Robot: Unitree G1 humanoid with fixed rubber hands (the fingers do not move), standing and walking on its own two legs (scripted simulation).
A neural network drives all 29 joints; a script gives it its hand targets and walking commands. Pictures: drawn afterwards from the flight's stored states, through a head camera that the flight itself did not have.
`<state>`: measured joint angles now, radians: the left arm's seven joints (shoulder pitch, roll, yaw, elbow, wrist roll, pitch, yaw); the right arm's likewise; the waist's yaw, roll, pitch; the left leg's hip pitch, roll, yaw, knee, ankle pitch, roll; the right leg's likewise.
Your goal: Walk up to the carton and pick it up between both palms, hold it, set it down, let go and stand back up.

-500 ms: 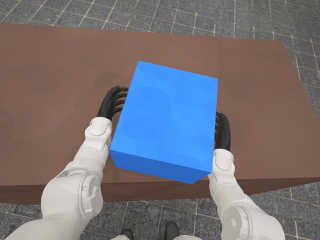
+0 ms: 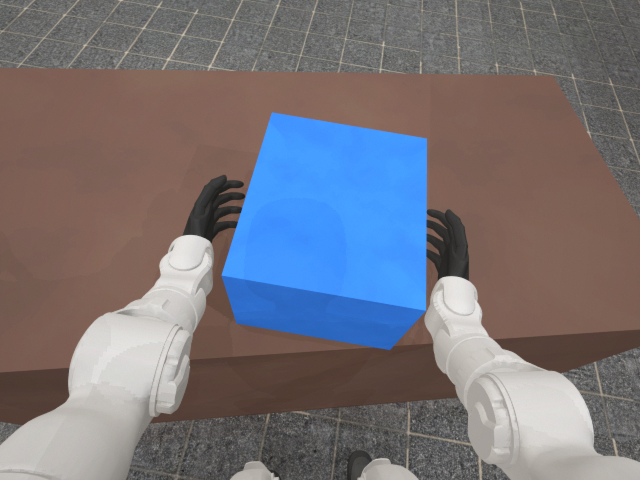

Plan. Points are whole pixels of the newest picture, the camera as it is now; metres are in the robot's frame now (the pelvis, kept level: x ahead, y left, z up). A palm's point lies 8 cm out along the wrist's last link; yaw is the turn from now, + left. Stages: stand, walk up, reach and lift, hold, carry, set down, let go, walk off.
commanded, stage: set down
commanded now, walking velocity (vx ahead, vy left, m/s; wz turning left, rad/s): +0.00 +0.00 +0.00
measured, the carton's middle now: (331, 231) +0.43 -0.03 -0.01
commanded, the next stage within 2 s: none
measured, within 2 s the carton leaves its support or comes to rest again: neither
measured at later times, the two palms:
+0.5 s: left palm (189, 271) +0.37 +0.16 +0.00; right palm (468, 311) +0.30 -0.19 -0.01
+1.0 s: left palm (146, 314) +0.30 +0.19 +0.02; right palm (482, 352) +0.25 -0.19 +0.01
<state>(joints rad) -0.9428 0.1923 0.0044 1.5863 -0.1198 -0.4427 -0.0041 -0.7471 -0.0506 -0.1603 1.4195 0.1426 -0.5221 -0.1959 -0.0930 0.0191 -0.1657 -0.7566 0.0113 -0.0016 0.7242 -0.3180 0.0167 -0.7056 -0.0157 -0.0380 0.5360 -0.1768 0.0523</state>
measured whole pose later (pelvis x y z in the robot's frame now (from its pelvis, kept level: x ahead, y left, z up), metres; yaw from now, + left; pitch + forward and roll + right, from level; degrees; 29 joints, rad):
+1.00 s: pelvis -0.01 -0.02 +0.02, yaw +1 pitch -2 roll -3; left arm -0.33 0.24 0.06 0.85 -0.15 -0.18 -0.13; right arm -0.17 -0.02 0.05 0.84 0.20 -0.39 -0.31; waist -0.05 -0.02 0.02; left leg -0.28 0.01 0.00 0.62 -0.30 0.02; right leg -0.26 -0.01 -0.04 0.48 -0.19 0.03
